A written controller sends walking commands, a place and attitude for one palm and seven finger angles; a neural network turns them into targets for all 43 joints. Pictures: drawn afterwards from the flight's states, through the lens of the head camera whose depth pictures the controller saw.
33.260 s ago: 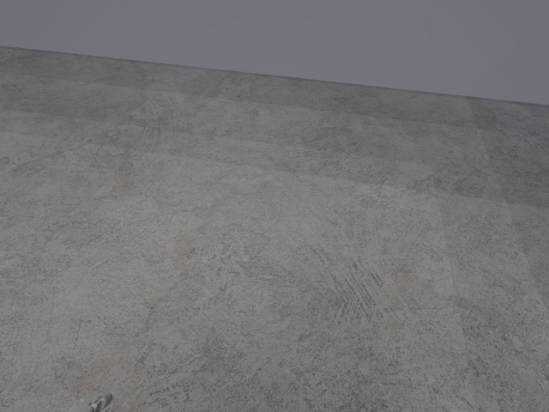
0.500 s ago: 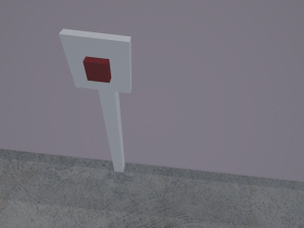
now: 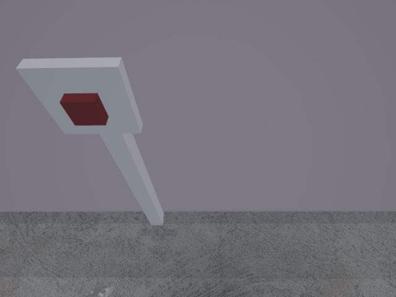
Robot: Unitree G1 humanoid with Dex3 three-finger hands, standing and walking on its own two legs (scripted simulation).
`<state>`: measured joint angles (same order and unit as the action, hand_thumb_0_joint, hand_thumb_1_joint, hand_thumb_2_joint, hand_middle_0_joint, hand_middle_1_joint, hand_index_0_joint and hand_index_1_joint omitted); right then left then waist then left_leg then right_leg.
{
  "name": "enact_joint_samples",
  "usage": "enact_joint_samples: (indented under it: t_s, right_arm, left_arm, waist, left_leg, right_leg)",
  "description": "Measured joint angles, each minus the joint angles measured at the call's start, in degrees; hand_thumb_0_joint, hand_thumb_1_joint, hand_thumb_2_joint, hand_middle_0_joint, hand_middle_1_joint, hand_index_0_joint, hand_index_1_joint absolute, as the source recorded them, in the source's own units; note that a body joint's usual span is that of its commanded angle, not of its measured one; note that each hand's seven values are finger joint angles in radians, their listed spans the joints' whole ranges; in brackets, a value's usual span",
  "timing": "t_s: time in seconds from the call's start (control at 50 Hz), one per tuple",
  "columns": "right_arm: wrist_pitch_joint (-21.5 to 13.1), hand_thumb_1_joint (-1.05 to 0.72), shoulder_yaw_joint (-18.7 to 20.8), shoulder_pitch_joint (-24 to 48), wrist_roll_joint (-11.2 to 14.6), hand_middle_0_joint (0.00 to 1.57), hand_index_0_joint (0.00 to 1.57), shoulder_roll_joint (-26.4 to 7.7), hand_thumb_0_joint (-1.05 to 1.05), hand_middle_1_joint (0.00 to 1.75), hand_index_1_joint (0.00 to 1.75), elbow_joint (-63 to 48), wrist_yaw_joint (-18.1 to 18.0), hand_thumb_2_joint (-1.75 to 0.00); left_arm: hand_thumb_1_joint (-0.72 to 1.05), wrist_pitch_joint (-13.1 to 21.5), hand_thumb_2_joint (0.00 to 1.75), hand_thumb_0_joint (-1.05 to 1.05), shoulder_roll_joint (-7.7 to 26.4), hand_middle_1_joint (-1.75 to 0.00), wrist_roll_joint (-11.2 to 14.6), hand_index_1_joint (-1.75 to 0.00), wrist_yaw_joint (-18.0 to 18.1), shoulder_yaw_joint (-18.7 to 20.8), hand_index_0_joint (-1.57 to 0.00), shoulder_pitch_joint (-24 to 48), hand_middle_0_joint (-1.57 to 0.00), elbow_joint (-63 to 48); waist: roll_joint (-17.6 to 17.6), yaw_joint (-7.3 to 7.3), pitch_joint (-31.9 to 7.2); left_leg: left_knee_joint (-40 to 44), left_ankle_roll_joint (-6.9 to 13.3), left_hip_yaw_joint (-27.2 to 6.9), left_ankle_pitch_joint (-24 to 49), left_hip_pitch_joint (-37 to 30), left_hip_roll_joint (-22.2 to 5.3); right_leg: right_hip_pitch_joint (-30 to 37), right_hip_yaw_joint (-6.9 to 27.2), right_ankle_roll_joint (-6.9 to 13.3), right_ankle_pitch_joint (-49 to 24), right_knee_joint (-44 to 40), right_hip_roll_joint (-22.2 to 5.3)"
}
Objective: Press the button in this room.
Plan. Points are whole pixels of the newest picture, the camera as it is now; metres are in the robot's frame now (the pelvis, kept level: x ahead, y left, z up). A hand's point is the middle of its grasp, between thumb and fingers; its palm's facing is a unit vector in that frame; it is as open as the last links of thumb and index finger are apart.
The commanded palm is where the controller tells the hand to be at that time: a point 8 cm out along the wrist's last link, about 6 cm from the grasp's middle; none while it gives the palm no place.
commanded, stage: come to a stop and stand still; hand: left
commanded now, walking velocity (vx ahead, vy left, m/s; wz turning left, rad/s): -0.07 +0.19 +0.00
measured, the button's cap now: (86, 108) +0.45 +0.25 +0.12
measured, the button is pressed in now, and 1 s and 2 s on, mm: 0 0 0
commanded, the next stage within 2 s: look again from close up in 1.32 s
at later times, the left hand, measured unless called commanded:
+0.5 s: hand out of the picture -0.07 +0.22 -0.18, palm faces +0.12 -0.97 -0.23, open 7.4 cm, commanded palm none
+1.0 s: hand out of the picture +0.01 +0.18 -0.17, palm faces +0.00 -0.97 -0.22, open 7.2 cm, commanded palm none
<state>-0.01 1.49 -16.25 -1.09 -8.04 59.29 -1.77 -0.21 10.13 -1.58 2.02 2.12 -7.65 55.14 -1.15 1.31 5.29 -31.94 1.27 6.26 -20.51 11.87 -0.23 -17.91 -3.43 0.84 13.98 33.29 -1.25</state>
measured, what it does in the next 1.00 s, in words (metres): steps on the spot: left foot, then right foot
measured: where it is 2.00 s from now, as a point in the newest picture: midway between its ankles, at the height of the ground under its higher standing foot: outside the picture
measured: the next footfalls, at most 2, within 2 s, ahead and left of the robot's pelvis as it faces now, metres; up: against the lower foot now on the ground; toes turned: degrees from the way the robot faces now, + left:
left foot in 0.48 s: -0.01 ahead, +0.12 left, +0.00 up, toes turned +5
right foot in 0.98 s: +0.01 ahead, -0.10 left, +0.00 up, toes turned -1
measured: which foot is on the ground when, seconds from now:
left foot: down 0.00-0.00, up 0.02-0.46, down 0.48-1.00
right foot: down 0.00-0.48, up 0.50-0.96, down 0.98-1.00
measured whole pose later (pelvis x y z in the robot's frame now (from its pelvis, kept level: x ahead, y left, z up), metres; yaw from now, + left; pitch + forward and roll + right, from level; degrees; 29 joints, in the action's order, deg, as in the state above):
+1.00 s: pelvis -0.04 +0.00 +0.00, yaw +0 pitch +1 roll +1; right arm -0.9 -0.7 -27.8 -1.0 -4.6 65.8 -2.0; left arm 0.7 9.7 -0.8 1.4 2.0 -11.8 61.3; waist 0.3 2.7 1.7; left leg -29.3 -0.9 4.1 -19.8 10.8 -1.5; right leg -16.9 -3.1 0.5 14.7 30.8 -1.5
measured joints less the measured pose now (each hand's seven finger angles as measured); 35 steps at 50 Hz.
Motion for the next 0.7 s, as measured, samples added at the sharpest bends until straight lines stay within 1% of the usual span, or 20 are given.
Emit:
enact_joint_samples:
  t_s: [0.04, 0.06, 0.08, 0.14, 0.18, 0.22, 0.28, 0.34, 0.4, 0.46, 0.48, 0.52, 0.54, 0.58, 0.62, 0.66, 0.7]
  right_arm:
    - [0.68, -0.91, 0.56, 0.79, 0.43, 0.20, 0.20, -0.89, 0.00, 0.30, 0.30, -0.21, 0.00, -0.89]
    - [1.15, -0.91, 0.81, 1.21, 0.48, 0.20, 0.20, -1.23, 0.00, 0.30, 0.30, -0.29, -0.09, -0.89]
    - [1.62, -0.91, 0.97, 1.72, 0.50, 0.20, 0.20, -1.53, 0.00, 0.30, 0.30, -0.30, -0.08, -0.89]
    - [2.76, -0.91, 1.30, 3.52, 0.52, 0.20, 0.20, -2.41, 0.00, 0.30, 0.30, -0.53, 0.48, -0.89]
    - [3.19, -0.91, 1.48, 4.56, 0.46, 0.20, 0.20, -2.99, 0.00, 0.30, 0.30, -0.96, 0.93, -0.89]
    - [3.46, -0.91, 1.55, 5.43, 0.31, 0.19, 0.20, -3.54, 0.00, 0.30, 0.30, -1.47, 1.30, -0.90]
    - [3.55, -0.91, 1.58, 6.29, 0.14, 0.19, 0.19, -4.25, 0.00, 0.30, 0.30, -2.17, 1.71, -0.90]
    - [3.39, -0.91, 1.44, 6.57, 0.12, 0.19, 0.19, -4.62, 0.00, 0.30, 0.30, -2.77, 2.08, -0.90]
    - [2.88, -0.91, 1.05, 6.43, 0.15, 0.19, 0.19, -4.47, 0.00, 0.30, 0.30, -3.18, 2.38, -0.90]
    - [1.47, -0.91, 0.32, 5.12, 0.19, 0.19, 0.19, -3.73, 0.00, 0.30, 0.30, -3.38, 2.46, -0.90]
    - [0.80, -0.91, 0.07, 4.29, 0.16, 0.19, 0.19, -3.51, 0.00, 0.30, 0.30, -3.48, 2.34, -0.90]
    - [0.27, -0.91, -0.41, 2.67, -0.30, 0.19, 0.19, -1.96, 0.00, 0.30, 0.30, -3.15, 1.94, -0.90]
    - [0.28, -0.91, -0.79, 1.41, -0.50, 0.19, 0.19, -1.28, 0.00, 0.30, 0.30, -3.03, 1.83, -0.90]
    - [0.23, -0.92, -1.08, -1.25, -0.68, 0.19, 0.20, -0.38, 0.00, 0.30, 0.30, -2.04, 1.26, -0.89]
    - [-0.11, -0.92, -1.52, -3.61, -0.49, 0.20, 0.20, 0.28, 0.00, 0.30, 0.30, -0.69, 1.03, -0.89]
    - [-0.71, -0.92, -1.92, -5.65, -0.26, 0.20, 0.20, 1.01, 0.00, 0.30, 0.30, 0.48, 0.76, -0.89]
    - [-1.35, -0.92, -2.20, -7.39, -0.16, 0.20, 0.20, 1.77, 0.00, 0.30, 0.30, 1.39, 0.39, -0.89]
  left_arm:
    - [0.92, 0.82, 0.90, 0.01, -0.41, -0.30, 0.02, -0.30, 0.12, -0.41, -0.20, 0.04, -0.20, -0.13]
    - [0.91, 0.96, 0.90, 0.01, -0.60, -0.30, 0.01, -0.30, 0.21, -0.62, -0.20, -0.05, -0.20, -0.19]
    - [0.91, 0.98, 0.90, 0.01, -0.79, -0.30, 0.01, -0.30, 0.32, -0.74, -0.20, -0.25, -0.20, -0.27]
    - [0.91, 0.77, 0.90, 0.01, -1.29, -0.30, 0.18, -0.30, 0.41, -1.01, -0.20, -1.26, -0.20, -0.40]
    - [0.92, 0.66, 0.90, 0.00, -1.31, -0.30, 0.32, -0.30, 0.62, -0.62, -0.20, -2.12, -0.20, -0.42]
    - [0.93, 0.55, 0.90, 0.00, -0.87, -0.30, 0.25, -0.30, 0.45, -0.44, -0.20, -3.04, -0.20, -0.39]
    - [0.93, 0.29, 0.90, 0.00, -0.18, -0.30, -0.03, -0.30, 0.11, -0.24, -0.20, -4.59, -0.20, -0.10]
    - [0.92, -0.09, 0.90, 0.00, 0.57, -0.30, -0.36, -0.30, -0.19, -0.04, -0.20, -6.34, -0.20, 0.36]
    - [0.92, -0.53, 0.90, 0.01, 1.41, -0.30, -0.65, -0.30, -0.48, 0.21, -0.20, -8.05, -0.20, 1.13]
    - [0.91, -1.28, 0.90, 0.01, 2.29, -0.30, -0.42, -0.30, -0.64, 0.56, -0.20, -9.88, -0.20, 2.40]
    - [0.91, -1.63, 0.90, 0.01, 2.46, -0.30, -0.26, -0.30, -0.65, 0.60, -0.20, -10.49, -0.20, 2.84]
    - [0.91, -2.57, 0.90, 0.01, 3.00, -0.30, -0.04, -0.30, -0.69, 0.84, -0.20, -11.07, -0.20, 4.04]
    - [0.91, -2.88, 0.90, 0.01, 3.05, -0.30, -0.11, -0.30, -0.84, 0.94, -0.20, -11.43, -0.20, 4.43]
    - [0.91, -2.80, 0.90, 0.01, 2.91, -0.30, -0.42, -0.30, -1.42, 1.06, -0.20, -11.71, -0.20, 4.89]
    - [0.91, -2.08, 0.90, 0.01, 2.66, -0.30, -0.54, -0.30, -2.01, 1.15, -0.20, -11.73, -0.20, 4.95]
    - [0.91, -1.44, 0.90, 0.01, 2.24, -0.30, -0.58, -0.30, -2.30, 1.16, -0.19, -11.67, -0.20, 5.08]
    - [0.91, -1.26, 0.90, 0.01, 1.67, -0.30, -0.60, -0.30, -2.37, 1.08, -0.19, -11.46, -0.20, 5.38]
  waist:
    - [-0.75, 0.17, 0.38]
    - [-0.73, 0.23, 0.48]
    - [-0.51, 0.10, 0.50]
    - [0.36, -0.55, 0.29]
    - [0.87, -1.01, -0.09]
    - [1.35, -1.50, -0.56]
    - [2.01, -2.30, -1.33]
    - [2.53, -3.26, -2.31]
    - [2.95, -4.24, -3.35]
    - [3.19, -4.51, -4.98]
    - [2.87, -4.20, -5.64]
    - [3.91, -3.47, -5.96]
    - [4.01, -3.06, -6.37]
    - [3.70, -2.36, -7.10]
    - [3.71, -2.20, -7.21]
    - [4.01, -2.09, -7.03]
    - [4.28, -1.69, -6.72]
  left_leg:
    - [-9.07, -0.87, -2.50, -7.05, 3.77, 0.31]
    - [-13.77, -1.27, -3.69, -9.63, 5.63, 0.75]
    - [-18.15, -1.69, -4.47, -10.71, 7.38, 1.02]
    - [-27.50, -3.02, -5.97, -8.59, 11.67, 0.89]
    - [-30.08, -3.80, -6.64, -6.04, 13.45, 0.46]
    - [-30.71, -4.39, -6.93, -4.00, 14.41, 0.03]
    - [-28.06, -4.72, -6.65, -2.36, 14.06, -0.51]
    - [-21.82, -4.33, -5.84, -2.08, 11.88, -0.86]
    - [-13.82, -3.40, -4.85, -3.26, 8.29, -0.87]
    - [-2.22, -2.14, -3.61, -0.83, 2.13, -0.63]
    - [2.00, -1.36, -3.66, 0.45, 0.16, -0.77]
    - [2.32, -0.07, -3.44, 2.94, -0.01, -0.20]
    - [2.77, 0.39, -3.45, 3.14, -0.28, -0.20]
    - [5.06, 0.93, -3.99, 4.06, -1.18, -0.33]
    - [7.95, 0.93, -4.21, 5.63, -2.38, -0.18]
    - [10.13, 1.02, -4.04, 6.79, -3.29, 0.16]
    - [11.32, 1.12, -3.72, 7.30, -3.73, 0.45]
  right_leg:
    - [-0.37, -0.41, 1.35, 2.83, 1.34, 0.33]
    - [-0.21, -0.65, 1.82, 3.28, 1.43, 0.15]
    - [0.04, -0.77, 2.13, 3.19, 1.11, -0.04]
    - [0.71, -0.80, 2.39, 1.50, -0.87, -0.34]
    - [0.91, -0.83, 2.54, 0.29, -2.27, -0.44]
    - [0.84, -0.88, 2.54, -0.78, -3.32, -0.64]
    - [0.54, -0.94, 2.32, -2.07, -4.30, -1.13]
    - [0.02, -1.00, 1.88, -3.10, -4.81, -1.59]
    - [-0.53, -1.06, 1.30, -4.15, -5.37, -1.75]
    - [-1.43, -1.25, 0.33, -4.42, -5.00, -1.48]
    - [-2.37, -1.51, -0.01, -2.61, -3.33, -1.15]
    - [-4.75, -0.04, -0.32, 6.29, 3.57, -0.93]
    - [-6.37, 0.81, -0.21, 8.02, 8.22, -0.37]
    - [-9.57, 1.97, -0.12, 7.12, 17.72, 0.57]
    - [-12.21, 2.76, -0.37, 3.47, 25.89, 0.79]
    - [-14.04, 3.36, -0.71, 0.60, 31.52, 0.61]
    - [-15.07, 3.68, -1.11, -0.78, 34.40, 0.31]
